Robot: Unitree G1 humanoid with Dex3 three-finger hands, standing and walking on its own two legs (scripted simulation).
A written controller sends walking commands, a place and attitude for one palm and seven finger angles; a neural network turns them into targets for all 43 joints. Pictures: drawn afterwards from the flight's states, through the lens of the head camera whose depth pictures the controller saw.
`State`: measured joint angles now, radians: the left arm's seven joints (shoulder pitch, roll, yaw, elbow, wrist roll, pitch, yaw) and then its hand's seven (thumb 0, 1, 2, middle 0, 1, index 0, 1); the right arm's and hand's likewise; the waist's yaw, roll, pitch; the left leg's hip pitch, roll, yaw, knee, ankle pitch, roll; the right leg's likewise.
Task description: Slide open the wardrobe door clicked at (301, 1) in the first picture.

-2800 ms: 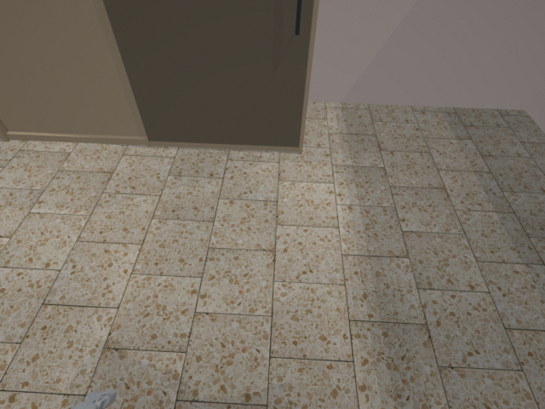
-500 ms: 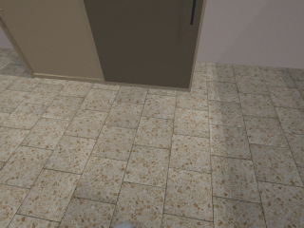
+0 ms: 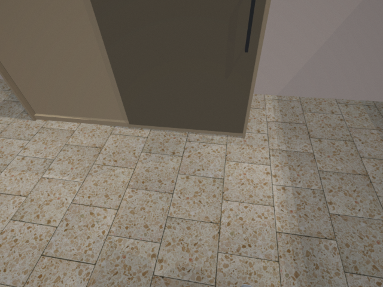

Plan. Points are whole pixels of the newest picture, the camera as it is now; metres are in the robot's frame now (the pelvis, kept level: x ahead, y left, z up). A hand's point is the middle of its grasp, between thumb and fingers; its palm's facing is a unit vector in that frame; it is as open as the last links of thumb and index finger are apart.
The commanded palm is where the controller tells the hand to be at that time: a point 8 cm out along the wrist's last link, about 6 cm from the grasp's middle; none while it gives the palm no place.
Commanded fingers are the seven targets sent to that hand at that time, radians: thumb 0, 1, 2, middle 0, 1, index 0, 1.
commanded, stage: walk to a spot facing it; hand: right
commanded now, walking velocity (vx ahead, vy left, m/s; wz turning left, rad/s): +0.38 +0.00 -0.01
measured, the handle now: (251, 14) +1.24 -0.18 +0.09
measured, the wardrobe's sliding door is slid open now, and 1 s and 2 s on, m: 0.00 0.00 0.00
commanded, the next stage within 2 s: turn to face it in 0.76 s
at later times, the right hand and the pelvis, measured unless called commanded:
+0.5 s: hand (281, 241) +0.29 -0.21 -0.17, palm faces -0.07 +0.99 -0.13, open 7.3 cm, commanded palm none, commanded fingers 0.00 -0.90 -0.90 0.20 0.30 0.20 0.30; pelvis +0.23 -0.04 +0.01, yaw +4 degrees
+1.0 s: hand (266, 185) +0.47 -0.20 -0.18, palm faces +0.00 +0.98 -0.17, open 7.3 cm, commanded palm none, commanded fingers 0.00 -0.90 -0.90 0.20 0.30 0.20 0.30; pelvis +0.47 -0.02 +0.00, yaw +3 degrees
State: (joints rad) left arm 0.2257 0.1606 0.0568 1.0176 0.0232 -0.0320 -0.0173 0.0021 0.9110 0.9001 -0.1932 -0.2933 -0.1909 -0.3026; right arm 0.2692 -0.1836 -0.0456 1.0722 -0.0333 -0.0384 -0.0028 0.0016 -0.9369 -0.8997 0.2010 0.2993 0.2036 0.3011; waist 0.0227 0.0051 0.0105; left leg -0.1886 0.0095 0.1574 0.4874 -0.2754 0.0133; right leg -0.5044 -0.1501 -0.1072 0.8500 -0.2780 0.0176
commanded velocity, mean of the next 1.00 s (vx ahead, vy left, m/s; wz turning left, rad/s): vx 0.29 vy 0.00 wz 0.03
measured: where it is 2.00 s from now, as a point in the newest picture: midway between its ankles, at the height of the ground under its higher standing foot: (214, 212)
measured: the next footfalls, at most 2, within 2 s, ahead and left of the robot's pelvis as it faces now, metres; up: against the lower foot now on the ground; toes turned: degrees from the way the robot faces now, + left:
right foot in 0.08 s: +0.16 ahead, -0.12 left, +0.00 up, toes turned -11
left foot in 0.62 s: +0.44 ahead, +0.10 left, +0.00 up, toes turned +13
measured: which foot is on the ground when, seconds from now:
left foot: down 0.00-0.08, up 0.10-0.60, down 0.62-1.00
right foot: up 0.00-0.06, down 0.08-0.64, up 0.66-1.00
